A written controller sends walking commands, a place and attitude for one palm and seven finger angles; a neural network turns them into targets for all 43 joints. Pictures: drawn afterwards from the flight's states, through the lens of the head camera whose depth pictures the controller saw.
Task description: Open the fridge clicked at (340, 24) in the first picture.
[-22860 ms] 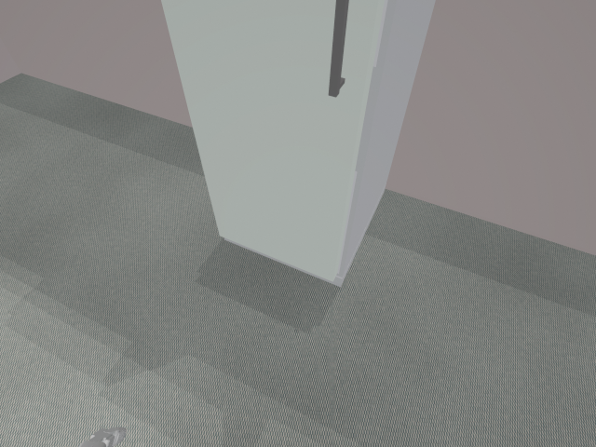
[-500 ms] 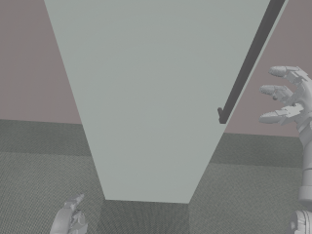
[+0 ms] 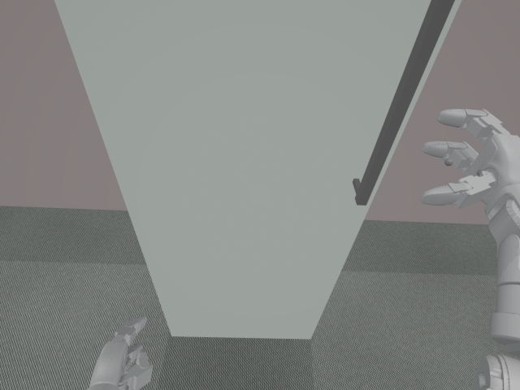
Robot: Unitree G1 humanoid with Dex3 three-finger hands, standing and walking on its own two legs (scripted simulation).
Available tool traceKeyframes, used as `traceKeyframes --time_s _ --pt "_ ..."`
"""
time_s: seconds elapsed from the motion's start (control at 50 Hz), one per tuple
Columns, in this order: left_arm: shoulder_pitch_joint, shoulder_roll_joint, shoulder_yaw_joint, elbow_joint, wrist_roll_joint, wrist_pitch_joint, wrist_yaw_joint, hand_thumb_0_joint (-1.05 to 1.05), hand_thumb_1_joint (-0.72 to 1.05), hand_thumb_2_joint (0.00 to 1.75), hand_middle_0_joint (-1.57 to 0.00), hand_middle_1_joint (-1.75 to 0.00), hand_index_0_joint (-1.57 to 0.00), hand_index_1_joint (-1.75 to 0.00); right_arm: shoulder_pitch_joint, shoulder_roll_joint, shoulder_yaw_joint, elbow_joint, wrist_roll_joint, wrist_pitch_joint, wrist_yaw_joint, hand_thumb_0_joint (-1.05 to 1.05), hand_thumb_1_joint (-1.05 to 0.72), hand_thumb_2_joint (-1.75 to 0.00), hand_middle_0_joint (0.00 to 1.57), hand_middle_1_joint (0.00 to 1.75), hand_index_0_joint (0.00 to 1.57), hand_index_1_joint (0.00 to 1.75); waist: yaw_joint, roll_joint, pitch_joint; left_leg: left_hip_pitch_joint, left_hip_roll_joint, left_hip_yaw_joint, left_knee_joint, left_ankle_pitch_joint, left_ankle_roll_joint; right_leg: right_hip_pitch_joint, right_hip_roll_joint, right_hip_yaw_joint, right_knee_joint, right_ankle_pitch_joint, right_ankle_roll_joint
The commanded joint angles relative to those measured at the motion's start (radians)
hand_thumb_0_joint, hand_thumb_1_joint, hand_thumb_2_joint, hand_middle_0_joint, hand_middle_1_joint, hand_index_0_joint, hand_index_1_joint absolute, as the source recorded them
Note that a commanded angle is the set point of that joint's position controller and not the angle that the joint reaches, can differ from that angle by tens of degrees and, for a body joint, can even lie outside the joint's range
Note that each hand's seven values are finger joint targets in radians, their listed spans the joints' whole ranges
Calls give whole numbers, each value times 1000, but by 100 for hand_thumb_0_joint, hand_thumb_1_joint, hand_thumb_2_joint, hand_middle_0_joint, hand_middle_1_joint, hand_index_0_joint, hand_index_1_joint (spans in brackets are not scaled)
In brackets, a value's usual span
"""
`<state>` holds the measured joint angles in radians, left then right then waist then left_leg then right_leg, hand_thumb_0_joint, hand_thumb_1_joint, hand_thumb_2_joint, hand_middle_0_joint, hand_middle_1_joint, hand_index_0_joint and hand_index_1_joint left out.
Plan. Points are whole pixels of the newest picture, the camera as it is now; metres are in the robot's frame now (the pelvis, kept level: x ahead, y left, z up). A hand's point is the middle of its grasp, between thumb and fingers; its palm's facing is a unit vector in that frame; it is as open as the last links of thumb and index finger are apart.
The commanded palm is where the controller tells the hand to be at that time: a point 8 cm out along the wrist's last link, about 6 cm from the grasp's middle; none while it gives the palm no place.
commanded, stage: move the hooked fingers beside the handle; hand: right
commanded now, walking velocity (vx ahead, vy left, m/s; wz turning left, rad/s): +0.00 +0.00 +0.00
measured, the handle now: (394, 102) +0.44 -0.15 +0.27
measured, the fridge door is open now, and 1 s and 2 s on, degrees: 0 0 0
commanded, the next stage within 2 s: feel for the door with the fingertips in 0.08 s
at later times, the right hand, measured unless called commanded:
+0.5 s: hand (415, 159) +0.37 -0.18 +0.23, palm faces +0.01 +1.00 -0.03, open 14.0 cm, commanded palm +0.34 -0.23 +0.23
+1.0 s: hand (406, 148) +0.39 -0.17 +0.23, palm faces +0.04 +1.00 -0.03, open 14.0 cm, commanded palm +0.36 -0.22 +0.23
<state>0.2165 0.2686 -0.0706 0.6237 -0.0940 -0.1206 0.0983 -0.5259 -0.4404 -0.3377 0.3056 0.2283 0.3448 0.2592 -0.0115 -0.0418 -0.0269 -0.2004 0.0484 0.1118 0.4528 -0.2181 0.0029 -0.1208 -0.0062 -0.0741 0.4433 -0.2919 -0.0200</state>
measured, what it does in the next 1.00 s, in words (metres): stands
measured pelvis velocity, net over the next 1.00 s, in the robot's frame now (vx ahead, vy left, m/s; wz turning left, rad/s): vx -0.01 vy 0.01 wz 0.00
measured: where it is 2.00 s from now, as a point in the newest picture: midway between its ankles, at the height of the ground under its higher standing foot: outside the picture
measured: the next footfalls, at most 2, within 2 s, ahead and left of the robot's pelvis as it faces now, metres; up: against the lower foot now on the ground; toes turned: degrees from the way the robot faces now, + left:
none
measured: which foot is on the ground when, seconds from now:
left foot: down 0.00-1.00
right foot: down 0.00-1.00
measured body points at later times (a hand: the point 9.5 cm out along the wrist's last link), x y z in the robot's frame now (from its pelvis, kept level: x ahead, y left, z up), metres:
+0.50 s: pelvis +0.00 +0.00 +0.00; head -0.02 +0.02 +0.45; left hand +0.17 +0.24 -0.08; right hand +0.36 -0.23 +0.23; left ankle +0.02 +0.12 -0.74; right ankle -0.03 -0.10 -0.74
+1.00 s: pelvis -0.01 +0.01 +0.00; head -0.03 +0.03 +0.45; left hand +0.16 +0.25 -0.09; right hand +0.38 -0.22 +0.24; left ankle +0.02 +0.12 -0.74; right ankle -0.03 -0.10 -0.74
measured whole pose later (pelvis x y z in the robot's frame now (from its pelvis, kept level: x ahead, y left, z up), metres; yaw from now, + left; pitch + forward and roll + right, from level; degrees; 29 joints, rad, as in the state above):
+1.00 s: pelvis -0.01 +0.01 +0.00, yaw +0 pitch -2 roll +0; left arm 0.20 0.26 -0.06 0.65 -0.09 -0.08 0.10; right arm -0.62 -0.37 -0.25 0.35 0.22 0.37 0.15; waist 0.00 -0.04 -0.03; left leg -0.20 0.04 0.12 0.45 -0.21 0.02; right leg -0.12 -0.02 -0.07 0.43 -0.28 -0.01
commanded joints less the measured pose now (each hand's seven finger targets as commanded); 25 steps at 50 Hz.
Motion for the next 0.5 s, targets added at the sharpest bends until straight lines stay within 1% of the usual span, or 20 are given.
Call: traceKeyframes --time_s 0.0,0.02,0.06,0.1,0.12,0.14,0.16,0.2,0.24,0.26,0.28,0.3,0.32,0.34,0.38,0.4,0.42,0.44,0.46,0.48 --pt "-126 119 44 -145 2 -58 18 0 90 90 -20 -30 -20 -30 -474 -209 -26 -232 32 -79 16 0 50 -30 30 120 30 120 10 -13 -245 77 -5 -53 -29 267 36 63 -20 95 -50 310 1" --pt "-124 121 46 -142 2 -56 19 0 90 90 -20 -30 -20 -30 -449 -202 -19 -208 31 -73 14 0 50 -30 30 120 30 120 9 2 -222 65 -6 -51 -35 244 36 52 -24 96 -52 294 1" --pt "-131 119 43 -138 0 -57 22 0 90 90 -20 -30 -20 -30 -497 -180 8 -200 28 -63 7 0 50 -30 30 120 30 120 17 -8 -199 39 -4 -52 -42 199 34 43 -20 100 -60 244 0" --pt "-129 120 45 -137 2 -57 22 0 90 90 -20 -30 -20 -30 -495 -191 -7 -193 25 -57 -8 0 50 -30 30 120 30 120 10 -4 -218 45 -4 -52 -40 190 36 44 -19 104 -62 241 -1" --pt "-126 124 48 -130 3 -55 22 0 90 90 -20 -30 -20 -30 -508 -201 -4 -206 20 -64 -13 0 50 -30 30 120 30 120 14 11 -235 59 -4 -53 -42 203 35 54 -22 100 -59 257 -1" --pt "-129 121 47 -137 5 -56 19 0 90 90 -20 -30 -20 -30 -508 -217 -27 -225 20 -67 -20 0 50 -30 30 120 30 120 4 0 -257 76 -3 -55 -35 228 38 56 -19 104 -56 282 -2" --pt "-131 117 46 -141 6 -55 18 0 90 90 -20 -30 -20 -30 -497 -214 -30 -235 19 -69 -22 0 50 -30 30 120 30 120 -1 -15 -276 90 -1 -56 -28 254 40 64 -17 101 -54 310 1" --pt "-135 111 44 -143 6 -53 15 0 90 90 -20 -30 -20 -30 -499 -175 -5 -234 23 -70 -26 0 50 -30 30 120 30 120 2 8 -270 91 -3 -52 -25 264 37 64 -19 98 -54 318 2" --pt "-136 111 47 -148 9 -53 9 0 90 90 -20 -30 -20 -30 -451 -178 -24 -258 26 -71 -35 0 50 -30 30 120 30 120 -11 4 -281 108 -2 -54 -23 288 38 65 -22 94 -53 342 3" --pt "-139 108 45 -151 10 -52 6 0 90 90 -20 -30 -20 -30 -425 -175 -32 -264 28 -65 -39 0 50 -30 30 120 30 120 -17 16 -280 119 -2 -53 -19 306 38 58 -21 94 -52 355 3" --pt "-144 108 44 -152 9 -49 5 0 90 90 -20 -30 -20 -30 -405 -178 -38 -258 28 -55 -43 0 50 -30 30 120 30 120 -21 19 -272 115 -2 -54 -21 293 36 47 -21 90 -55 334 3" --pt "-144 109 45 -150 8 -45 5 0 90 90 -20 -30 -20 -30 -413 -177 -34 -255 24 -47 -48 0 50 -30 30 120 30 120 -15 32 -260 114 -3 -53 -22 287 34 37 -20 85 -56 320 1" --pt "-144 111 47 -152 9 -41 3 0 90 90 -20 -30 -20 -30 -371 -177 -39 -249 22 -38 -55 0 50 -30 30 120 30 120 -20 43 -242 111 -4 -53 -25 282 34 27 -24 85 -55 320 0" --pt "-150 109 46 -154 7 -40 2 0 90 90 -20 -30 -20 -30 -402 -153 -14 -286 20 -35 -60 0 50 -30 30 120 30 120 -13 28 -236 108 -2 -52 -24 286 34 28 -24 84 -59 323 0" --pt "-161 101 44 -162 8 -39 0 0 90 90 -20 -30 -20 -30 -413 -127 7 -337 18 -25 -71 0 50 -30 30 120 30 120 -14 -10 -257 104 -2 -56 -19 285 35 48 -20 83 -53 325 1" --pt "-161 101 44 -159 9 -38 1 0 90 90 -20 -30 -20 -30 -416 -134 -4 -343 19 -21 -80 0 50 -30 30 120 30 120 -13 7 -257 105 -4 -55 -20 282 34 48 -21 85 -51 322 1" --pt "-166 102 44 -159 10 -36 2 0 90 90 -20 -30 -20 -30 -417 -119 15 -359 19 -20 -85 0 50 -30 30 120 30 120 -10 14 -250 101 -5 -55 -24 271 32 51 -23 84 -51 314 -1" --pt "-166 102 45 -155 10 -37 5 0 90 90 -20 -30 -20 -30 -434 -121 7 -359 21 -17 -91 0 50 -30 30 120 30 120 -6 35 -260 103 -5 -56 -25 271 30 53 -21 84 -51 307 -4" --pt "-168 99 42 -151 9 -35 6 0 90 90 -20 -30 -20 -30 -436 -107 21 -347 20 -10 -95 0 50 -30 30 120 30 120 -4 31 -239 91 -6 -55 -28 250 30 45 -20 84 -53 286 -4" --pt "-170 97 42 -149 10 -36 7 0 90 90 -20 -30 -20 -30 -467 -97 32 -371 19 -11 -100 0 50 -30 30 120 30 120 -1 7 -254 91 -6 -58 -28 246 31 55 -17 84 -53 282 -4"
